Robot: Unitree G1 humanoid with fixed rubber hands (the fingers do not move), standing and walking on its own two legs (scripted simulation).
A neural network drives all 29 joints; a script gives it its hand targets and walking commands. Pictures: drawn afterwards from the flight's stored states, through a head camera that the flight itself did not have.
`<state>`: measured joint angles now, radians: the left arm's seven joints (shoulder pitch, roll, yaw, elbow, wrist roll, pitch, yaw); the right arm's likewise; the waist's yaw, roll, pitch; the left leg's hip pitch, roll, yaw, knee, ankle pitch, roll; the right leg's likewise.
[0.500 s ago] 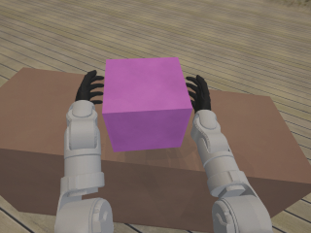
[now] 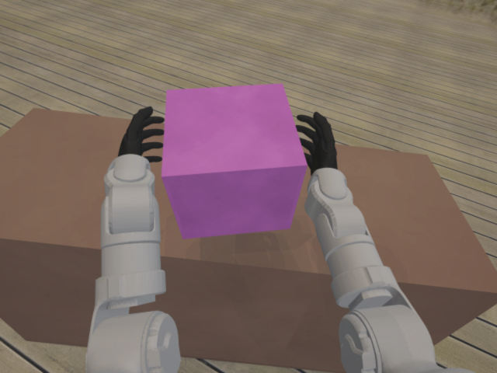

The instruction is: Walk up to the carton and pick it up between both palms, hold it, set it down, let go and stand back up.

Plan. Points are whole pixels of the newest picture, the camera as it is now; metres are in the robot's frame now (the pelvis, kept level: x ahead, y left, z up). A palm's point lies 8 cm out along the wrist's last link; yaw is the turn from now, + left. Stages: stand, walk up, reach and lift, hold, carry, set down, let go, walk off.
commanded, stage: reach and lift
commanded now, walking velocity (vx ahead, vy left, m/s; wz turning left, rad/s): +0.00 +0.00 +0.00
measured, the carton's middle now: (231, 163) +0.43 -0.01 +0.13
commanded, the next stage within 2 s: hold in 0.18 s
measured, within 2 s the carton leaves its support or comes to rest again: neither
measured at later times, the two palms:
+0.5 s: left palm (118, 164) +0.34 +0.15 +0.20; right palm (321, 164) +0.35 -0.13 +0.20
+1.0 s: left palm (120, 157) +0.35 +0.15 +0.21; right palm (322, 162) +0.35 -0.13 +0.20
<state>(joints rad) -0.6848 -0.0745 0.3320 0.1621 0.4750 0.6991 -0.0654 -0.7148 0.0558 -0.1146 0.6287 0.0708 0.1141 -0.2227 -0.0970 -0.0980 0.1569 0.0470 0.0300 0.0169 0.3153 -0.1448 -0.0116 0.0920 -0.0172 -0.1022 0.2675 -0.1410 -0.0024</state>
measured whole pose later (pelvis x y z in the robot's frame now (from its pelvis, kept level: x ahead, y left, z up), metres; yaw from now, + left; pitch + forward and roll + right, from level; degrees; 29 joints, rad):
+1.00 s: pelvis -0.01 -0.01 +0.00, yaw +1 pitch -14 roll +0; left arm -0.72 -0.06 0.38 0.08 0.51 0.79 -0.11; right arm -0.73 0.09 -0.08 0.54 0.09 0.20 -0.25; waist -0.10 -0.10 0.17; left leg 0.06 0.04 0.01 0.29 -0.11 -0.02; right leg 0.10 -0.01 -0.12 0.27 -0.13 -0.02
